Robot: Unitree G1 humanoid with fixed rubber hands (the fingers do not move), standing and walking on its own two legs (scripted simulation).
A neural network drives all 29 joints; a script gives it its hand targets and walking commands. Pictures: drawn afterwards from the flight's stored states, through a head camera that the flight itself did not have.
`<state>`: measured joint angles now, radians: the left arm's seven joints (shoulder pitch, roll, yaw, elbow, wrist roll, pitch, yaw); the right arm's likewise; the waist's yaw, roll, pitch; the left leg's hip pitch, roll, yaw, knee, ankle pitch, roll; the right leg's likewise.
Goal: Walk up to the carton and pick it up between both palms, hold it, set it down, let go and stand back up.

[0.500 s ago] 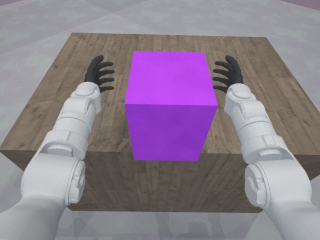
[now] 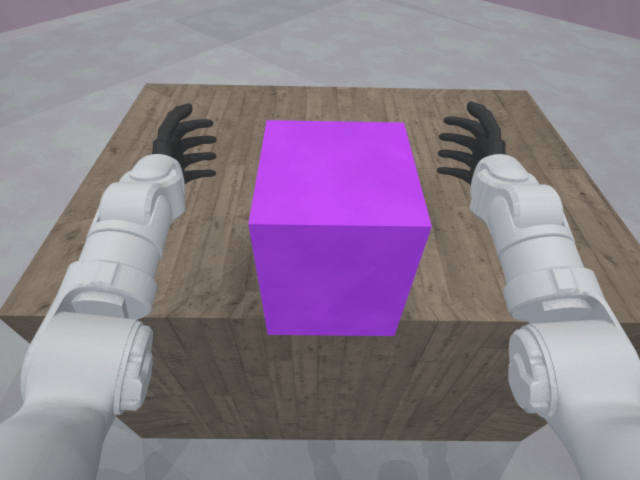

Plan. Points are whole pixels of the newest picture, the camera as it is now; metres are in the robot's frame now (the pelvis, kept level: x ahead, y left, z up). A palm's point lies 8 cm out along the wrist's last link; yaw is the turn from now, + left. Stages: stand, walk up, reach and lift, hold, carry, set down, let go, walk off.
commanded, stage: set down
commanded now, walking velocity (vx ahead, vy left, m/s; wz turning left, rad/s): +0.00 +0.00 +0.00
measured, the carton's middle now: (333, 232) +0.47 -0.03 +0.05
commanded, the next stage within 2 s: let go in 1.78 s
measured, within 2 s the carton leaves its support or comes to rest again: neither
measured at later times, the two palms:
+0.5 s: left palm (152, 185) +0.41 +0.18 +0.19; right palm (514, 188) +0.39 -0.22 +0.20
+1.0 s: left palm (163, 249) +0.37 +0.18 +0.13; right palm (514, 248) +0.35 -0.23 +0.14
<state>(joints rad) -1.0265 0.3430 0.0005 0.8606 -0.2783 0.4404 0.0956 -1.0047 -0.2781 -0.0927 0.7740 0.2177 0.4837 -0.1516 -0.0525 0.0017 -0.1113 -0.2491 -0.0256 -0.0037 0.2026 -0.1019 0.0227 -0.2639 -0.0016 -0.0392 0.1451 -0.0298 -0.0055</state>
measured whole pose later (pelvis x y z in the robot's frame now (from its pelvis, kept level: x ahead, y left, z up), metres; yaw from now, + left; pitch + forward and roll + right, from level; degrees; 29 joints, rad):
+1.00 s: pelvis -0.03 -0.02 +0.00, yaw +0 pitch +2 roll +0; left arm -0.70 0.32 0.05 0.65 -0.25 0.38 0.03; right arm -0.65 -0.23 -0.11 0.50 0.20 0.44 -0.14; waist -0.04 0.00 -0.05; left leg -0.20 -0.02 -0.01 0.26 -0.10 0.01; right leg -0.23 0.01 -0.05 0.25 -0.05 -0.03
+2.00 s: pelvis +0.00 +0.00 -0.01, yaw -1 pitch +1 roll +0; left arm 0.18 0.22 -0.07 0.32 -0.13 -0.10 0.01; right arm 0.22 -0.13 0.06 0.26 0.10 -0.08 -0.11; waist 0.00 0.00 -0.04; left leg -0.16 -0.02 0.02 0.34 -0.20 0.02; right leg -0.20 0.01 -0.02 0.32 -0.14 -0.01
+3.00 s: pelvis +0.03 +0.00 -0.02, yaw -1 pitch +2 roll +0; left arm 0.37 0.23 0.02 0.83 0.05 -0.03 -0.01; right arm 0.37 -0.21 -0.02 0.83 -0.05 -0.03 0.01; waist 0.00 0.00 -0.09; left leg -0.23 -0.03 0.01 0.53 -0.34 0.03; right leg -0.28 -0.01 -0.02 0.53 -0.29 0.00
